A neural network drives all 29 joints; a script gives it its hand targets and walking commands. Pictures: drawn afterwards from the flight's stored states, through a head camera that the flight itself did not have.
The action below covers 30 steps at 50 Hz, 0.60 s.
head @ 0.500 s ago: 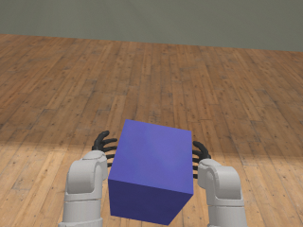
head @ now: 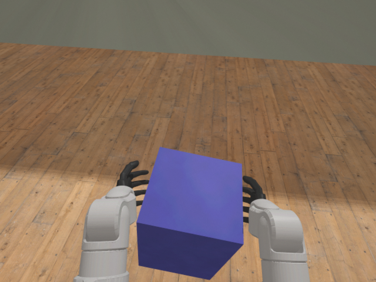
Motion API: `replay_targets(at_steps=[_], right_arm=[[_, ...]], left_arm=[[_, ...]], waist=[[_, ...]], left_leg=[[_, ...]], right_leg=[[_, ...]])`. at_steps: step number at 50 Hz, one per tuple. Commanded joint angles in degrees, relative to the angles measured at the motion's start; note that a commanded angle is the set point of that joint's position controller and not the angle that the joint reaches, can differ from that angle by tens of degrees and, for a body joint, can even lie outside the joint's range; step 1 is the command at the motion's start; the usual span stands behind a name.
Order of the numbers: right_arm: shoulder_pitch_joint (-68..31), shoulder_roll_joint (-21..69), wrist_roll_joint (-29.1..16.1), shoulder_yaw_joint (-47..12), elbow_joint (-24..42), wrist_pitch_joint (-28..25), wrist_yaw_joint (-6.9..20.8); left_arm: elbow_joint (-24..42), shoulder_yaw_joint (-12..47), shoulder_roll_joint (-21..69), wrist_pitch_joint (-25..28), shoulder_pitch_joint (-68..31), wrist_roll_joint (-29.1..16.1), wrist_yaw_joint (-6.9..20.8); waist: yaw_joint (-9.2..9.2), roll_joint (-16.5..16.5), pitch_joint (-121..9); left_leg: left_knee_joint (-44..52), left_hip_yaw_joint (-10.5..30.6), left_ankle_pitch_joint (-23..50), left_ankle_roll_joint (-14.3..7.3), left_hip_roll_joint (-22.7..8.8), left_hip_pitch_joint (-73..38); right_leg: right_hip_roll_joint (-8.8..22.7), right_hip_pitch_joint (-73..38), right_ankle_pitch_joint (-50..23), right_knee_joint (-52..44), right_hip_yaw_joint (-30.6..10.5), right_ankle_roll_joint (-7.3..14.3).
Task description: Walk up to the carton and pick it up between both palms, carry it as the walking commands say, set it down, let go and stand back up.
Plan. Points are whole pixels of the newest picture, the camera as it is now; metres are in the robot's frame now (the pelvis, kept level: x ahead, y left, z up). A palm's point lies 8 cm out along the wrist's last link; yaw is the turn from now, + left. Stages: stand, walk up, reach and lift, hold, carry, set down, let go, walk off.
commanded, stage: carry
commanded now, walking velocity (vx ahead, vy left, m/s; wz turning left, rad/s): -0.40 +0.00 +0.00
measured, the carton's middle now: (186, 218) +0.29 +0.01 +0.01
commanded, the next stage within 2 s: none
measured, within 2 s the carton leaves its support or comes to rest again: neither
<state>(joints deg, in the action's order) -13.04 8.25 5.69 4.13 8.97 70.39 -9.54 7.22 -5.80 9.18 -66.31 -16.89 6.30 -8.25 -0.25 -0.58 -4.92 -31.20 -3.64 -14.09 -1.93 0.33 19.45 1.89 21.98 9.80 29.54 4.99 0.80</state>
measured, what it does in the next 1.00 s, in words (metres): walks backwards: right foot, then left foot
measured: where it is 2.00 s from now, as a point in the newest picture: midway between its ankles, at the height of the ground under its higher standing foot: outside the picture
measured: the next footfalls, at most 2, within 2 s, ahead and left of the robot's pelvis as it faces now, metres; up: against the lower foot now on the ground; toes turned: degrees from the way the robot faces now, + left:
right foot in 0.56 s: -0.06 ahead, -0.12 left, +0.00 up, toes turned -8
left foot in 0.88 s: -0.23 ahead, +0.15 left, +0.00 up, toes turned +4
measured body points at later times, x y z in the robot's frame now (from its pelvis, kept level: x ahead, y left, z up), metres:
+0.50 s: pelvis -0.10 +0.00 -0.02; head -0.09 +0.00 +0.43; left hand +0.20 +0.14 +0.05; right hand +0.18 -0.12 +0.03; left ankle +0.02 +0.10 -0.73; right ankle -0.05 -0.11 -0.71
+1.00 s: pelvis -0.28 +0.05 +0.00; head -0.25 +0.08 +0.45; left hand +0.03 +0.18 +0.05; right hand +0.01 -0.08 +0.05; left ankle -0.27 +0.14 -0.73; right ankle -0.21 -0.09 -0.68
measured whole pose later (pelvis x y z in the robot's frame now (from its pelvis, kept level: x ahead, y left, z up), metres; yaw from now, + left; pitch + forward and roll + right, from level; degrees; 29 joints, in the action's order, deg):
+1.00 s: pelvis -0.28 +0.05 +0.00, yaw -1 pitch +3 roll -1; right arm -13.6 8.4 4.7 2.9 11.1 69.7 -10.1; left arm 12.4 -5.8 8.9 -66.9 -15.9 7.0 -7.7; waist 0.6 2.2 0.4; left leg -35.1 -4.2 -17.5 -1.8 -2.0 20.8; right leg 2.3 36.4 24.5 53.0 2.4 -2.1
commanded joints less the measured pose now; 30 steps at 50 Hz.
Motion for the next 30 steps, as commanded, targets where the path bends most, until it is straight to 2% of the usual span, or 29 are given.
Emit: replay_targets(at_steps=[1, 2, 3, 4, 5, 6, 7, 8, 9, 10, 12, 13, 15, 16, 17, 18, 19, 20, 21, 22, 23, 24, 25, 26, 27, 28, 29, 30], right_arm=[[-39.9, 56.2, -23.4, -37.0, 10.1, -3.8, 15.0], [-39.7, 56.3, -23.9, -37.7, 10.8, -3.7, 15.0], [-39.7, 56.4, -24.1, -38.2, 11.9, -3.8, 15.4], [-40.6, 57.3, -24.5, -37.3, 10.2, -3.3, 15.6], [-38.7, 57.3, -24.6, -37.7, 10.8, -3.2, 15.7], [-39.0, 56.3, -24.1, -38.0, 12.3, -3.4, 15.4], [-37.3, 56.4, -23.5, -37.3, 8.4, -2.7, 15.4], [-38.7, 56.2, -24.0, -37.9, 10.8, -3.3, 15.6], [-39.7, 56.2, -24.3, -38.3, 12.0, -3.4, 15.6], [-39.9, 57.3, -24.1, -37.9, 11.9, -3.7, 15.5], [-37.7, 57.3, -24.4, -38.1, 11.2, -3.2, 15.6], [-40.4, 57.5, -24.0, -37.4, 12.4, -3.4, 15.6], [-36.8, 57.7, -23.4, -36.6, 8.4, -2.8, 15.7], [-37.2, 57.0, -23.5, -37.1, 11.1, -3.2, 15.9], [-37.6, 57.4, -23.7, -37.5, 11.6, -3.4, 15.9], [-39.0, 56.8, -23.6, -36.6, 13.5, -4.0, 15.8], [-38.0, 57.3, -23.6, -36.4, 11.7, -3.4, 16.0], [-36.6, 59.0, -23.4, -36.3, 11.2, -3.5, 16.1], [-36.0, 57.8, -22.1, -35.5, 9.8, -3.2, 15.8], [-35.9, 57.4, -22.5, -36.4, 11.5, -3.2, 16.0], [-39.8, 58.2, -23.0, -37.3, 13.5, -3.3, 15.8], [-39.9, 59.1, -22.4, -37.2, 14.9, -3.8, 15.4], [-40.2, 58.0, -23.0, -38.1, 16.4, -3.7, 15.2], [-41.6, 58.2, -23.3, -38.6, 17.7, -3.6, 14.9], [-35.0, 56.4, -20.9, -36.9, 13.4, -3.0, 14.5], [-36.0, 56.2, -20.6, -35.8, 12.5, -2.9, 14.3], [-34.6, 55.7, -20.3, -36.8, 12.4, -3.1, 14.1], [-34.9, 55.0, -21.1, -37.4, 13.8, -2.9, 14.4]], left_arm=[[3.8, 38.0, 59.1, -0.7, -27.3, -23.4, 14.4], [2.9, 36.3, 58.4, -0.8, -24.1, -22.8, 14.6], [3.6, 37.8, 59.3, -0.9, -25.4, -23.0, 14.6], [5.0, 37.1, 58.7, -1.0, -27.6, -23.5, 14.6], [5.4, 36.9, 58.4, -0.9, -25.4, -23.1, 14.5], [4.7, 36.8, 58.2, -1.1, -24.3, -23.1, 14.8], [1.5, 36.1, 57.6, -1.6, -21.9, -21.8, 14.5], [2.9, 36.1, 57.6, -1.3, -20.9, -21.9, 14.7], [4.2, 37.2, 58.4, -1.0, -24.3, -23.1, 14.8], [6.5, 38.0, 58.8, -0.9, -27.0, -24.2, 15.0], [7.8, 38.0, 58.1, -0.8, -25.3, -23.9, 14.5], [6.8, 38.1, 59.6, -1.3, -26.9, -24.4, 14.9], [5.9, 38.0, 58.4, -1.7, -25.9, -24.3, 14.8], [5.7, 38.5, 59.1, -1.4, -24.2, -23.9, 14.9], [7.9, 38.7, 58.6, -1.2, -25.7, -23.9, 14.9], [7.9, 39.6, 59.6, -1.2, -27.0, -25.2, 14.9], [8.1, 39.3, 59.1, -1.4, -26.7, -24.8, 14.8], [10.8, 40.6, 59.4, -1.2, -29.3, -25.8, 14.9], [5.7, 39.5, 59.4, -1.9, -26.0, -25.3, 15.3], [6.7, 39.7, 59.0, -1.6, -26.1, -25.3, 15.5], [7.3, 40.1, 59.8, -1.5, -28.6, -26.0, 15.6], [9.0, 41.2, 61.7, -1.3, -32.0, -27.4, 15.6], [9.6, 40.5, 60.5, -1.2, -29.8, -27.2, 15.4], [11.1, 40.1, 60.4, -1.3, -31.2, -27.5, 15.1], [8.4, 41.2, 60.6, -2.3, -29.5, -27.3, 15.4], [5.5, 39.9, 60.6, -2.8, -27.1, -26.6, 15.8], [1.5, 38.3, 59.5, -2.9, -22.2, -25.2, 16.3], [2.9, 39.0, 60.0, -1.8, -21.8, -24.7, 16.0]], waist=[[0.02, 0.9, -18.6], [-0.18, 3.0, -19.1], [-0.29, 1.6, -17.4], [-0.44, 1.9, -19.5], [-0.58, 2.5, -20.8], [-0.24, 5.4, -18.5], [-0.55, 4.4, -18.2], [-0.52, 6.4, -19.5], [-0.53, 4.3, -20.5], [-0.68, 4.7, -18.6], [-0.69, 3.7, -20.5], [-0.81, 3.2, -19.4], [-0.71, 2.5, -17.0], [-1.18, 1.3, -17.8], [-1.05, 0.5, -18.2], [-0.90, -2.7, -18.2], [-0.86, -8.0, -18.3], [-0.44, -9.0, -17.7], [-0.41, -8.0, -17.3], [-0.27, -9.7, -17.0], [-0.39, -9.7, -15.8], [-0.32, -4.7, -18.1], [-0.46, -4.2, -20.1], [-0.78, -3.8, -22.3], [-1.02, -7.5, -20.9], [-0.69, -2.6, -21.6], [-0.89, 6.6, -21.5], [-2.01, 17.5, -20.8]], left_leg=[[3.6, 6.4, 12.2, 0.7, -9.0, -5.1], [2.3, 6.2, 12.6, 0.5, -9.4, -5.2], [2.0, 6.7, 12.1, -0.1, -9.5, -2.7], [0.8, 5.6, 11.2, 0.0, -8.6, -3.3], [0.3, 5.7, 8.3, 0.1, -8.5, -3.0], [-0.9, 4.8, 3.3, 0.8, -7.0, -2.4], [-1.1, 5.3, 3.9, 0.7, -6.6, -1.7], [-2.9, 4.4, 3.4, 0.7, -7.0, -2.9], [-1.4, 4.2, 5.4, 0.6, -6.8, -2.7], [-2.2, 5.0, 4.4, 0.1, -7.2, -1.0], [-2.5, 4.4, 9.5, 0.0, -8.1, -3.3], [-1.0, 3.9, 3.4, -0.4, -7.1, -1.7], [-0.3, 4.1, 1.0, -0.8, -6.9, -0.1], [2.0, 5.9, 0.3, -1.4, -8.5, -1.9], [4.7, 7.1, -3.6, -2.1, -9.6, -0.6], [7.6, 9.1, -5.5, -3.3, -11.6, 1.1], [11.9, 12.1, -6.8, -4.2, -15.1, 2.6], [14.7, 14.8, -10.2, -5.6, -18.9, 4.0], [16.6, 14.4, -11.3, -6.5, -19.6, 8.8], [17.3, 14.1, -9.7, -6.8, -20.0, 8.6], [16.1, 12.3, -4.0, -6.9, -19.3, 6.9], [13.8, 12.0, 3.0, -6.7, -20.2, 2.8], [10.4, 10.4, 10.0, -5.3, -18.3, -3.1], [8.6, 10.3, 13.4, -4.5, -17.7, -4.0], [6.2, 8.7, 13.5, -3.2, -16.5, -5.9], [0.5, 7.8, 15.7, -1.6, -13.9, -3.4], [-3.5, 5.1, 12.1, 1.5, -9.7, 2.8], [-15.2, -0.1, -10.6, 3.4, -3.7, 7.4]], right_leg=[[9.1, -8.2, -10.9, -2.6, -6.8, 0.3], [9.2, -8.4, -12.2, -2.2, -6.7, 0.4], [9.2, -7.9, -11.6, -1.2, -6.3, 0.5], [9.8, -8.4, -12.8, -1.0, -7.0, 0.9], [10.2, -8.6, -10.3, -2.6, -8.1, 1.5], [11.6, -6.5, -9.4, -4.5, -10.4, 1.8], [12.6, -6.3, -10.1, -4.3, -11.0, 2.6], [12.7, -6.6, -12.1, -4.9, -11.3, 2.7], [12.4, -6.2, -11.0, -3.3, -10.4, 2.9], [12.4, -5.2, -9.8, -4.5, -10.6, 3.0], [12.0, -4.7, -13.1, -1.5, -9.3, 2.4], [11.3, -2.6, -4.2, -3.6, -9.1, 1.9], [10.9, -1.2, 0.1, -3.8, -9.1, 1.8], [10.2, 0.5, 2.4, -2.8, -8.2, 1.8], [8.0, 0.2, 7.5, -1.3, -5.6, 0.9], [6.1, -1.2, 7.2, 1.6, -3.1, 0.1], [3.2, -2.1, 6.4, 8.8, -0.4, -0.2], [2.1, -0.9, 9.6, 16.1, 0.7, -0.5], [-0.3, -3.9, 12.0, 23.2, 2.1, -0.3], [-0.6, -1.6, 15.3, 30.2, 0.4, 0.4], [-0.6, 0.0, 16.1, 31.1, -0.7, 0.7], [0.2, 1.3, 16.5, 27.5, -1.7, 0.9], [0.4, 1.2, 15.4, 19.2, -1.1, 0.5], [0.0, -1.7, 12.6, 12.4, -0.5, 0.3], [1.5, -2.9, 9.4, 1.0, -1.9, 0.5], [3.9, -7.9, 5.6, -3.8, -5.4, 0.2], [11.5, -11.6, -1.9, -6.7, -14.1, 2.2], [22.6, -6.8, -8.6, -9.0, -24.6, 9.9]])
